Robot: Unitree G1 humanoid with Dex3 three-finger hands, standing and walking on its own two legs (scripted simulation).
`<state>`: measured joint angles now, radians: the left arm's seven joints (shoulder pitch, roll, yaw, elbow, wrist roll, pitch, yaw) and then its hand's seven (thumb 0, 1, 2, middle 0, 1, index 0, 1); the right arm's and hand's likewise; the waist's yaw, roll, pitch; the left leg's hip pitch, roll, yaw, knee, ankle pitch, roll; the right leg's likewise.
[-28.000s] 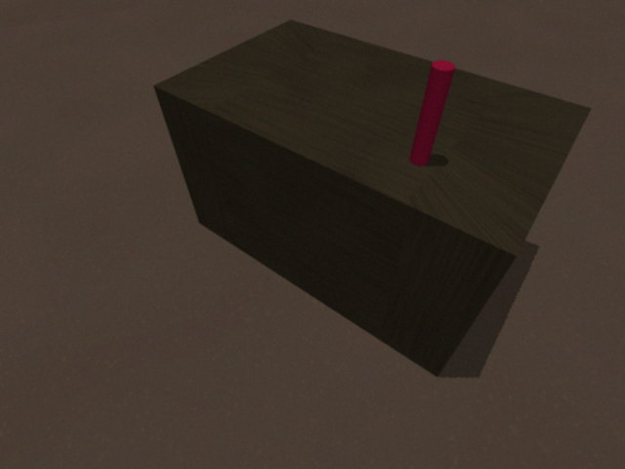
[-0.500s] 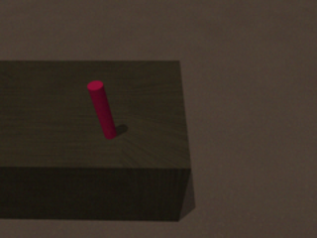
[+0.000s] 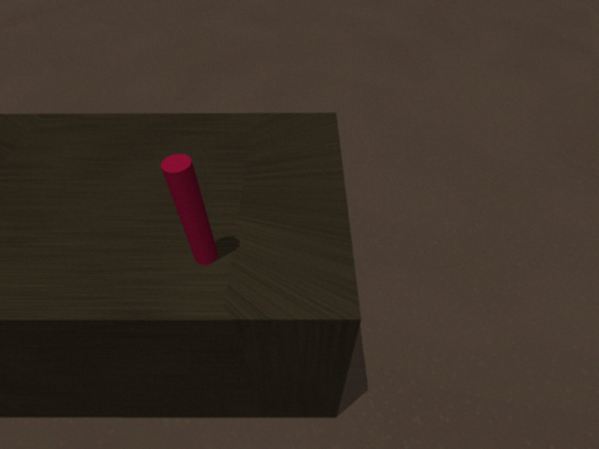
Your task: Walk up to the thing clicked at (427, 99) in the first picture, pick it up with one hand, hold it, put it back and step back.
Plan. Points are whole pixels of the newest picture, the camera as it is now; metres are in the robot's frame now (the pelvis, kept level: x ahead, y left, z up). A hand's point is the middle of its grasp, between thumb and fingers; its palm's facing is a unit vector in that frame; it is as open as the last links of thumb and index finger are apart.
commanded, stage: stand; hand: left
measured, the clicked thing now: (193, 215) +0.52 +0.20 -0.01
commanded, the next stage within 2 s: step back in 1.28 s
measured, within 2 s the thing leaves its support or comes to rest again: neither
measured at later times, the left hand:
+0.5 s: hand out of the picture +0.08 +0.25 -0.16, palm faces -0.02 -0.94 -0.34, open 7.4 cm
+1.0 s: hand out of the picture +0.08 +0.25 -0.16, palm faces -0.03 -0.94 -0.34, open 7.4 cm
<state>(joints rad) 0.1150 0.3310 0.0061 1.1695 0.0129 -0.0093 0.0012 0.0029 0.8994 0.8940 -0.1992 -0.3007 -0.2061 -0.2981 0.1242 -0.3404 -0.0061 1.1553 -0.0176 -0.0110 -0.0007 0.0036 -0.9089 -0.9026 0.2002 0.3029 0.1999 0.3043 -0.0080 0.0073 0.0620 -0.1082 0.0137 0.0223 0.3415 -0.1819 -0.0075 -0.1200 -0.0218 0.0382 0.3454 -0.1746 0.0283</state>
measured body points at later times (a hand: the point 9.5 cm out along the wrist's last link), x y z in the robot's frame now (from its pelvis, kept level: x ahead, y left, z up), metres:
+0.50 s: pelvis +0.01 +0.00 +0.00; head +0.02 +0.00 +0.45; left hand +0.08 +0.30 -0.13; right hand +0.08 -0.30 -0.14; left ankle +0.01 +0.12 -0.75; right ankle +0.01 -0.14 -0.75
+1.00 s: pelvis +0.01 +0.00 +0.00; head +0.02 +0.00 +0.45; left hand +0.08 +0.30 -0.13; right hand +0.07 -0.30 -0.14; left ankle +0.01 +0.12 -0.75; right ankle +0.01 -0.14 -0.75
